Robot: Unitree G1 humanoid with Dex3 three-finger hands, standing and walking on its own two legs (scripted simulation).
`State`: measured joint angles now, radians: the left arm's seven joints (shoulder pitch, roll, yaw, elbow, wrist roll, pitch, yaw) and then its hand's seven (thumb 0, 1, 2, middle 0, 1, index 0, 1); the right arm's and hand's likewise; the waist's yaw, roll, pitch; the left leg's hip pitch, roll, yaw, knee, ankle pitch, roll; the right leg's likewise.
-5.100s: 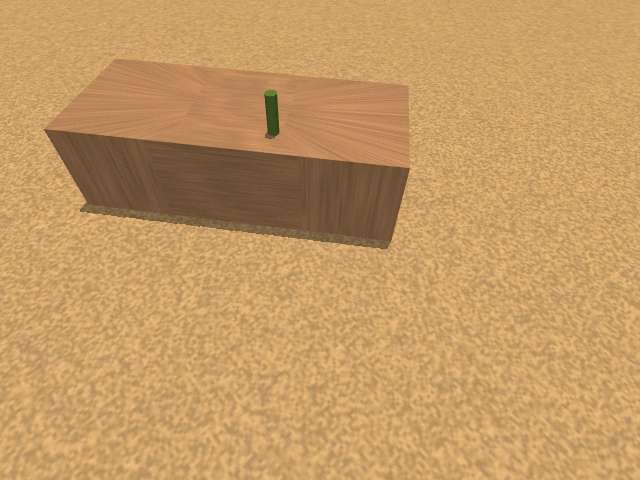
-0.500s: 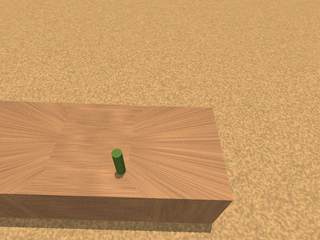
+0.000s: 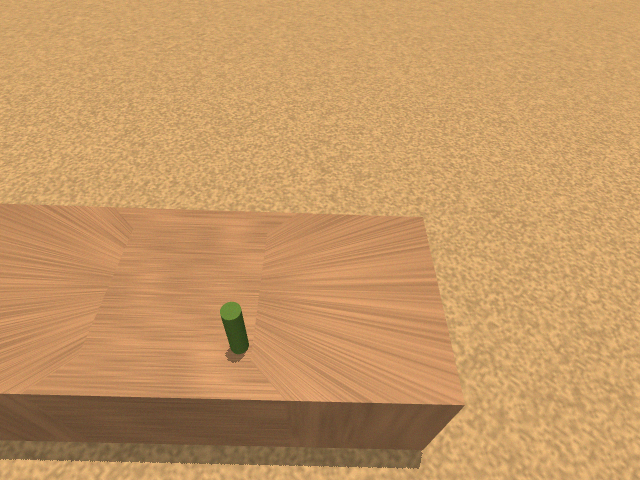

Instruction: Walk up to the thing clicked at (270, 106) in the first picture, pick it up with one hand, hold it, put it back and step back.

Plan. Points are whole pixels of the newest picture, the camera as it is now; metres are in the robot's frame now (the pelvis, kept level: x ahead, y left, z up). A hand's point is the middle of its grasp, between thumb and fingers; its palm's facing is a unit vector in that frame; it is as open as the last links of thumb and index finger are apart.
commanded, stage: stand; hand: left
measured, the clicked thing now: (235, 329) +0.47 +0.18 -0.31
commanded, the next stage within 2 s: none
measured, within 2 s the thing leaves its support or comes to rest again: neither
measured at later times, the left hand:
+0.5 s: hand out of the picture +0.08 +0.25 -0.16, palm faces -0.04 -0.94 -0.33, open 7.4 cm
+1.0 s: hand out of the picture +0.08 +0.25 -0.16, palm faces -0.04 -0.94 -0.33, open 7.4 cm
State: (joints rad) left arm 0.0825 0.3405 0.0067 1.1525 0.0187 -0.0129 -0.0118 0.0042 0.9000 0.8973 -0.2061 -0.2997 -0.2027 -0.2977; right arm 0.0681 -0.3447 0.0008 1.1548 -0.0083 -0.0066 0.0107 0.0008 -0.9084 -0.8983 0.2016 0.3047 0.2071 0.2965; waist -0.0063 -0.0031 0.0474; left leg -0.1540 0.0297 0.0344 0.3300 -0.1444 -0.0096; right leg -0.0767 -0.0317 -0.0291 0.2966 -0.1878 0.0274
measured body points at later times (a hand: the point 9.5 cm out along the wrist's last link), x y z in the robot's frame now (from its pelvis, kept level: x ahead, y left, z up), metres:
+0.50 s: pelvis +0.01 +0.00 +0.00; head +0.02 +0.00 +0.45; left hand +0.08 +0.30 -0.13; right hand +0.09 -0.30 -0.13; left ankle +0.02 +0.12 -0.75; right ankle -0.02 -0.14 -0.75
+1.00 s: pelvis +0.01 +0.00 +0.00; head +0.02 +0.00 +0.45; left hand +0.08 +0.30 -0.13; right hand +0.09 -0.30 -0.13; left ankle +0.02 +0.12 -0.75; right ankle -0.02 -0.14 -0.75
